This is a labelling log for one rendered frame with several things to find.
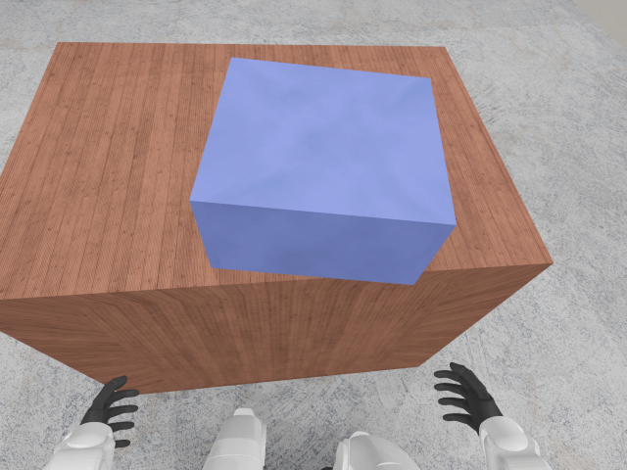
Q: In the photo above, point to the robot left hand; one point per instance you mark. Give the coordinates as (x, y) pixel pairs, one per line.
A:
(100, 410)

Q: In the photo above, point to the left robot thigh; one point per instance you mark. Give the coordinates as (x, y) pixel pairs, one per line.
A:
(240, 445)

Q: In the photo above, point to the carton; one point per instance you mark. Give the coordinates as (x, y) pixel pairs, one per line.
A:
(323, 172)

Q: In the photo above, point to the robot right hand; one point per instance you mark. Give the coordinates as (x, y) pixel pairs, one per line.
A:
(477, 401)

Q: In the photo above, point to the robot left shin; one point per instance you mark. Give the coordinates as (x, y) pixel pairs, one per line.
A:
(243, 411)

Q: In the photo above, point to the right robot forearm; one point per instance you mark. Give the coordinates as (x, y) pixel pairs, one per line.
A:
(506, 447)

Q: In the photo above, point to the pedestal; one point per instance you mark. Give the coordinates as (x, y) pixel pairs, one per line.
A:
(103, 268)

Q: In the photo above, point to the left robot forearm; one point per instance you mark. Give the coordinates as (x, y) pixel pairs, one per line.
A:
(89, 446)

